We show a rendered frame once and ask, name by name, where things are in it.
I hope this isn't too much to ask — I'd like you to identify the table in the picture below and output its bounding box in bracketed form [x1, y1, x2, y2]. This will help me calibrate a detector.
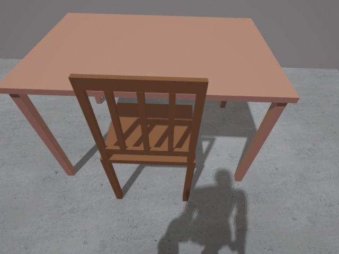
[0, 13, 300, 182]

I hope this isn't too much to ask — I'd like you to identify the chair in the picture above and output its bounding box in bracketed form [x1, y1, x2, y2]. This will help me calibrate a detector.
[68, 74, 209, 201]

